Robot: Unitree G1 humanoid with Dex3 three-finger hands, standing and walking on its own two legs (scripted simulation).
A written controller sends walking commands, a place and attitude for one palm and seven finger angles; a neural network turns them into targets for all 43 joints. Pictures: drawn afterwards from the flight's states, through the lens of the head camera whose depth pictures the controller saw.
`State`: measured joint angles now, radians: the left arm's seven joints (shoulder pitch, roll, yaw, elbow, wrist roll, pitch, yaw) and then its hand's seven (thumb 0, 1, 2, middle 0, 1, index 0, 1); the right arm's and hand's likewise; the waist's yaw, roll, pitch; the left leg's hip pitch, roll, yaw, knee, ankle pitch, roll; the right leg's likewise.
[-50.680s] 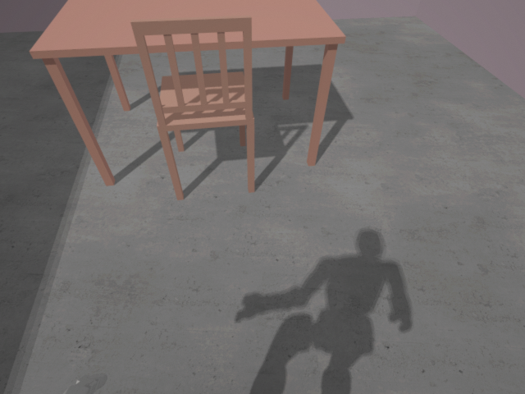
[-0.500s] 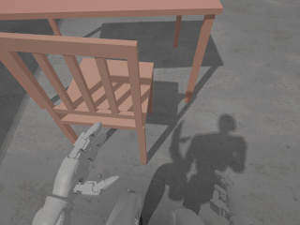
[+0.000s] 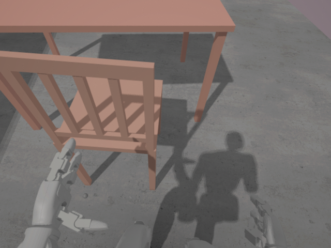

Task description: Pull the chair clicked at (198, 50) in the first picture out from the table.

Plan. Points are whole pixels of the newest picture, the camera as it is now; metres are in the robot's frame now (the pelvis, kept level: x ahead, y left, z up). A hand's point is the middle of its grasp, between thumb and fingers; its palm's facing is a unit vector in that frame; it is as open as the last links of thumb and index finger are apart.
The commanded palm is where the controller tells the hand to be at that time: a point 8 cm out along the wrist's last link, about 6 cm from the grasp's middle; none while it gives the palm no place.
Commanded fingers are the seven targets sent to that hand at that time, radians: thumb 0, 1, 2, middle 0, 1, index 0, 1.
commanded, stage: raise the hand toward the chair's back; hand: left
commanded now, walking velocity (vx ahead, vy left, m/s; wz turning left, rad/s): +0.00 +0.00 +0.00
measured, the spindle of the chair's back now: (91, 108) +0.50 +0.25 -0.01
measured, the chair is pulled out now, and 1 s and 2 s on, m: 0.29 0.29 0.29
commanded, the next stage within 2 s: aim the fingers beside a spindle in 0.84 s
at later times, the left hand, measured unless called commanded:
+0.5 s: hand (79, 179) +0.26 +0.20 +0.05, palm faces -0.03 -1.00 -0.04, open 16.9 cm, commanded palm +0.23 +0.26 +0.05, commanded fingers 0.00 -0.50 0.30 -0.06 -0.08 -0.06 -0.08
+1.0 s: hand (84, 181) +0.25 +0.19 +0.06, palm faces +0.00 -1.00 -0.05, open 16.9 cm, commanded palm +0.24 +0.25 +0.05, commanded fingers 0.00 -0.50 0.30 -0.06 -0.08 -0.06 -0.08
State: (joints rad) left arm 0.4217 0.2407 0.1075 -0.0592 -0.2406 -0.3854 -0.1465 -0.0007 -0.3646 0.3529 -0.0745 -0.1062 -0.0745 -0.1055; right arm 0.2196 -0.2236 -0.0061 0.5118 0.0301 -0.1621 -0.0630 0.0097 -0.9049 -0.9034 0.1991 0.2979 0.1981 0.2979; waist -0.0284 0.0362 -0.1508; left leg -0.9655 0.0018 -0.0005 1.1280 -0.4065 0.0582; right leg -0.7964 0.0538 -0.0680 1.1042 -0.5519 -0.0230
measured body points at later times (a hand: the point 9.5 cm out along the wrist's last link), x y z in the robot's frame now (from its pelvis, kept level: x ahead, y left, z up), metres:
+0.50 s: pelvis +0.01 +0.00 +0.01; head +0.07 +0.01 +0.46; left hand +0.25 +0.25 +0.05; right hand +0.18 -0.25 -0.07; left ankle +0.08 +0.08 -0.65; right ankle +0.00 -0.11 -0.65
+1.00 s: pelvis +0.01 -0.01 +0.01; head +0.07 -0.01 +0.46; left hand +0.24 +0.24 +0.06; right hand +0.19 -0.26 -0.07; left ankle +0.08 +0.08 -0.65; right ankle +0.00 -0.11 -0.65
